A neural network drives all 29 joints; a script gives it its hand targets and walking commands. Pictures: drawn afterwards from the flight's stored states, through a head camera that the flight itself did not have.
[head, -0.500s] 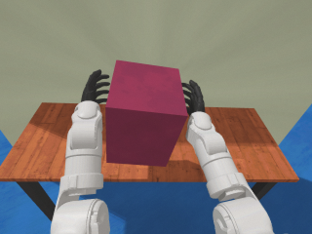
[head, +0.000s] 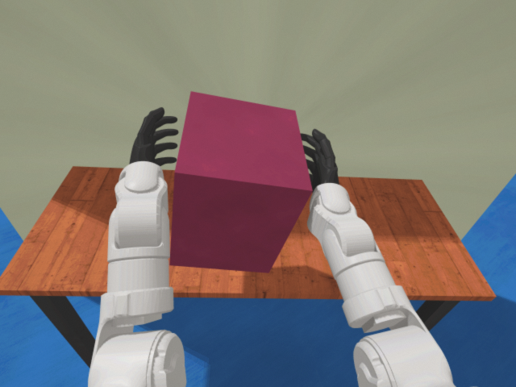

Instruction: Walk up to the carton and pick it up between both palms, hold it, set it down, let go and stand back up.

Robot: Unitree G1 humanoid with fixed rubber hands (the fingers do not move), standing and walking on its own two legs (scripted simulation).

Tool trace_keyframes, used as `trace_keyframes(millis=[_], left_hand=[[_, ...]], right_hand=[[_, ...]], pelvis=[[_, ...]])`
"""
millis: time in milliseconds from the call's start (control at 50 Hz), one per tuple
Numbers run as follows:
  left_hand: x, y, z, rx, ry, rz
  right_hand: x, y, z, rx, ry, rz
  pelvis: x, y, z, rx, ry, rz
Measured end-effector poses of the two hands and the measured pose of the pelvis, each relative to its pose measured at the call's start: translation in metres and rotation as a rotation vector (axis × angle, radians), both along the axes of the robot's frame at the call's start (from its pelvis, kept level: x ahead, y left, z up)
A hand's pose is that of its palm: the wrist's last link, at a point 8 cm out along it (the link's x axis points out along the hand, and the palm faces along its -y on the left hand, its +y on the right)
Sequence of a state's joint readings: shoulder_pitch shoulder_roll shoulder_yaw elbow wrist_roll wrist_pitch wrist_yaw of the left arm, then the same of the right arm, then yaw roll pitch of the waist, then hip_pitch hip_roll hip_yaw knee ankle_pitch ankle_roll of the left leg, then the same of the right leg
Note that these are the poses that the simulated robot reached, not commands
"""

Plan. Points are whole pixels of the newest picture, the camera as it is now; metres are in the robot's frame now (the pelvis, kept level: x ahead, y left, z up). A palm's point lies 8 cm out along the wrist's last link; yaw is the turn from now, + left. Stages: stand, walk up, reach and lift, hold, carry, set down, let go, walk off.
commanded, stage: hold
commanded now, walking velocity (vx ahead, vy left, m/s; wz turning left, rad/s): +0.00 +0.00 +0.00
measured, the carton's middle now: (232, 188) +0.39 +0.01 +0.13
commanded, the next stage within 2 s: none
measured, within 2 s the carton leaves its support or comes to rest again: neither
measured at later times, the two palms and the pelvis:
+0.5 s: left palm (144, 166) +0.35 +0.13 +0.21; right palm (328, 182) +0.34 -0.13 +0.18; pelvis -0.01 -0.01 +0.00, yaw +0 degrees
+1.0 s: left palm (140, 169) +0.35 +0.14 +0.20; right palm (323, 180) +0.35 -0.12 +0.18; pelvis +0.00 +0.00 +0.00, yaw +1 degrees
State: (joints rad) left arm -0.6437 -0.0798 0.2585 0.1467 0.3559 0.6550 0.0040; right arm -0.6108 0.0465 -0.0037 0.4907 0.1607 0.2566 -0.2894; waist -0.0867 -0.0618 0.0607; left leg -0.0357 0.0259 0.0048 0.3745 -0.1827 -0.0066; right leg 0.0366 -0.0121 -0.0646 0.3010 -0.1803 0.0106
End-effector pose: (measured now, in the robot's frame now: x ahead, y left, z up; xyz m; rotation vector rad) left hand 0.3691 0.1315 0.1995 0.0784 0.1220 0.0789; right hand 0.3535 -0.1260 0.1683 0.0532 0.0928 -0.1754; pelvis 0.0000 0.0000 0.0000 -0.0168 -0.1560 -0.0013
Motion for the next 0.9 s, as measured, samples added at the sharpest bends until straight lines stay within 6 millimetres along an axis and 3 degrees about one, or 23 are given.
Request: trace_keyframes(millis=[420, 600, 900], left_hand=[[-0.021, -0.002, 0.005, -0.002, 0.008, 0.026], [-0.017, 0.001, 0.015, -0.002, 0.009, 0.026], [-0.015, 0.005, 0.008, 0.000, 0.007, 0.034]], right_hand=[[-0.015, -0.002, 0.005, 0.013, 0.002, 0.021], [-0.011, 0.000, 0.016, 0.000, 0.004, 0.018], [-0.007, 0.004, 0.013, 0.009, -0.001, 0.026]], pelvis=[[-0.010, -0.007, -0.001, 0.000, -0.034, 0.003], [-0.013, -0.010, 0.000, 0.004, -0.023, 0.002], [-0.003, -0.005, 0.000, -0.003, -0.032, 0.012]])
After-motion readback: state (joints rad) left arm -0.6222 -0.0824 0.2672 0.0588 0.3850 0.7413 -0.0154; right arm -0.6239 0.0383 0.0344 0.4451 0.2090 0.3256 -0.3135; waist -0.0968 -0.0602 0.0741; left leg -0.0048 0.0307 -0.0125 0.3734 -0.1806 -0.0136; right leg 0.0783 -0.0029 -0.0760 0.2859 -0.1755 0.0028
